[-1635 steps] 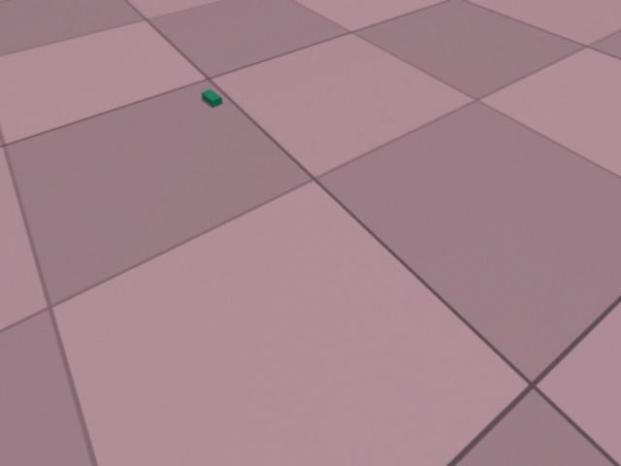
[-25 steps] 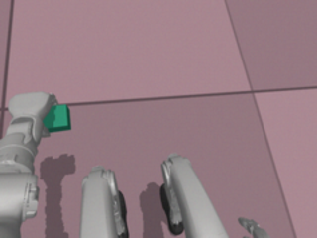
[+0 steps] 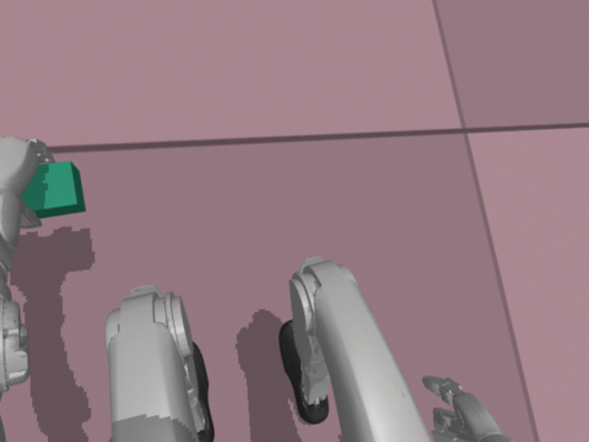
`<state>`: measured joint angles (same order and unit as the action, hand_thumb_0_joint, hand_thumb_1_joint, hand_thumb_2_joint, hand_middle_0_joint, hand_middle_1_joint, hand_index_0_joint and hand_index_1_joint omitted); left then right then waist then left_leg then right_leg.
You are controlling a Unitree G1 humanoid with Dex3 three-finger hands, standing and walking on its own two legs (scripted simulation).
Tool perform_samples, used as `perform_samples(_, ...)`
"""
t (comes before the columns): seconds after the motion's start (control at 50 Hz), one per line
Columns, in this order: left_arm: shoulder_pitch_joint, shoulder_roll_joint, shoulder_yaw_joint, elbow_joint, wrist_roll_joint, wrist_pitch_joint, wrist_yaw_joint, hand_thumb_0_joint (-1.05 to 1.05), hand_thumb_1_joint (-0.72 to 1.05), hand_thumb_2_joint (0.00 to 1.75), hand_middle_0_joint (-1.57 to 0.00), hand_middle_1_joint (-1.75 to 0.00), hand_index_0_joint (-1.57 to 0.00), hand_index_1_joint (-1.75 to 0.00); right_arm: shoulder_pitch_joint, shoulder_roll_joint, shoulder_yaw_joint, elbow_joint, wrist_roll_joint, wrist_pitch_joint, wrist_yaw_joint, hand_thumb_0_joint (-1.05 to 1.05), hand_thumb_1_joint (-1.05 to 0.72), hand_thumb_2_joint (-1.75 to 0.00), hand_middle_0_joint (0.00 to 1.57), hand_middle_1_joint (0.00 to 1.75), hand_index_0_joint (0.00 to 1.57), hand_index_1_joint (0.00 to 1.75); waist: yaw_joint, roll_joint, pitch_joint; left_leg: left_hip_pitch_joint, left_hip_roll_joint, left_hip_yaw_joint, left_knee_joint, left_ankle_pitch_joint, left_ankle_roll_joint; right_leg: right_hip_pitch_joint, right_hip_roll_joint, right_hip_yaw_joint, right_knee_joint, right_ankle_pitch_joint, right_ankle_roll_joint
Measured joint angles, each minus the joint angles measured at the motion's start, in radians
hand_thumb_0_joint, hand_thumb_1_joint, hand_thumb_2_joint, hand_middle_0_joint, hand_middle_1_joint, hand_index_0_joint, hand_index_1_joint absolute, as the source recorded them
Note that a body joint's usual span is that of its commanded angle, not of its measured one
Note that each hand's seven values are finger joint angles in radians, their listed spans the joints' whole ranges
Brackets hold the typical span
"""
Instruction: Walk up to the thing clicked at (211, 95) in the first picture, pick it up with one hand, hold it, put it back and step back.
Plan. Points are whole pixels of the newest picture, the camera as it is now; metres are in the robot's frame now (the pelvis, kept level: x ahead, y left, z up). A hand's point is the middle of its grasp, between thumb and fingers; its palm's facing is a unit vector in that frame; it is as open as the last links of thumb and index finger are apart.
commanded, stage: crouch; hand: left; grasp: from above
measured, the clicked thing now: (26, 194) +0.46 +0.31 -0.21
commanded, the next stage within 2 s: lower in 0.46 s
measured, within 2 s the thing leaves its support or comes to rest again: rests again in 1.94 s
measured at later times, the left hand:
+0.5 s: hand (31, 193) +0.47 +0.31 -0.23, palm faces -0.46 -0.06 -0.89, open 9.1 cm
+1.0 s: hand (47, 202) +0.47 +0.31 -0.28, palm faces -0.47 -0.09 -0.88, open 9.1 cm
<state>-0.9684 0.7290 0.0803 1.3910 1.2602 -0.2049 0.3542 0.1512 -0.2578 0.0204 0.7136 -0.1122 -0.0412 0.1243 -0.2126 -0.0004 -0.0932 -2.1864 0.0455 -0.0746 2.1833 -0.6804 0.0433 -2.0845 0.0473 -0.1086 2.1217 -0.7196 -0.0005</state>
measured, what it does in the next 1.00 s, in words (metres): lowers itself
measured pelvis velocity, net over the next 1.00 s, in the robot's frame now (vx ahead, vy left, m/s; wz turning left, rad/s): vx -0.01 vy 0.00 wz -0.09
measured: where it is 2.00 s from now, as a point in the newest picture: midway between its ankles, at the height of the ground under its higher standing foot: (253, 400)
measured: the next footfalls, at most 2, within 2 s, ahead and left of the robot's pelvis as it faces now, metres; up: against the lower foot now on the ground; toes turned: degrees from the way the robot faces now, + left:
none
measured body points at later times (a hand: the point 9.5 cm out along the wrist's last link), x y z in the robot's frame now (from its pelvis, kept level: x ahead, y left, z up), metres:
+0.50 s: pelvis -0.01 +0.00 -0.06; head +0.25 +0.07 +0.30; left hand +0.49 +0.31 -0.18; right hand +0.03 -0.27 -0.16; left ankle +0.07 +0.11 -0.37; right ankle +0.08 -0.11 -0.37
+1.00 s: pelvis -0.01 +0.00 -0.08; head +0.27 +0.09 +0.26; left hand +0.49 +0.31 -0.23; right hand +0.04 -0.28 -0.17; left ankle +0.07 +0.11 -0.37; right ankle +0.08 -0.11 -0.37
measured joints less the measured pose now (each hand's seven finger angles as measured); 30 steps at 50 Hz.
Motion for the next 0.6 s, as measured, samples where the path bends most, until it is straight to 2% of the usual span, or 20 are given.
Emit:
perform_samples(0.4, -0.073, 0.119, 0.026, 0.101, 0.023, -0.027, 0.004, 0.01, 0.17, 0.25, -0.81, -0.34, -0.85, -0.30, 0.012, -0.014, 0.085, 0.001, -0.022, 0.007, 0.005, 0.00, -0.91, -0.89, 0.20, 0.30, 0.20, 0.30, -0.050, -0.016, 0.075, -0.129, 0.006, -0.036, 0.158, 0.020, -0.001, -0.117, 0.005, -0.037, 0.144, 0.023, -0.004)
perform_samples(0.6, -0.082, 0.157, 0.026, 0.092, 0.008, -0.020, -0.008, 0.01, 0.18, 0.21, -0.82, -0.33, -0.86, -0.29, -0.007, -0.016, 0.107, -0.010, -0.025, 0.008, 0.003, 0.00, -0.91, -0.89, 0.20, 0.30, 0.20, 0.30, -0.048, -0.027, 0.099, -0.156, 0.011, -0.050, 0.203, 0.010, -0.002, -0.142, 0.011, -0.050, 0.180, 0.020, -0.005)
